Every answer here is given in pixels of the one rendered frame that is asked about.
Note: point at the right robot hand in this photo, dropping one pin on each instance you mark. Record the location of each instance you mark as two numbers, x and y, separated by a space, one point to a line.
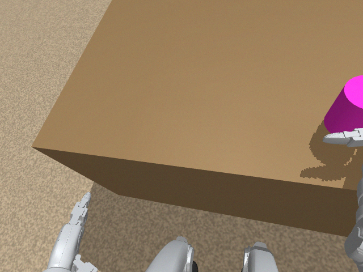
350 138

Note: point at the right robot arm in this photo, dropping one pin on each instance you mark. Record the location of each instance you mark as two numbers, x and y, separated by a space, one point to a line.
354 243

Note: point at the left robot hand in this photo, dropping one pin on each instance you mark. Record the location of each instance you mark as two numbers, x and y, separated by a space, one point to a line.
65 251

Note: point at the can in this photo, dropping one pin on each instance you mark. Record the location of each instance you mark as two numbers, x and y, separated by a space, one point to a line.
346 113

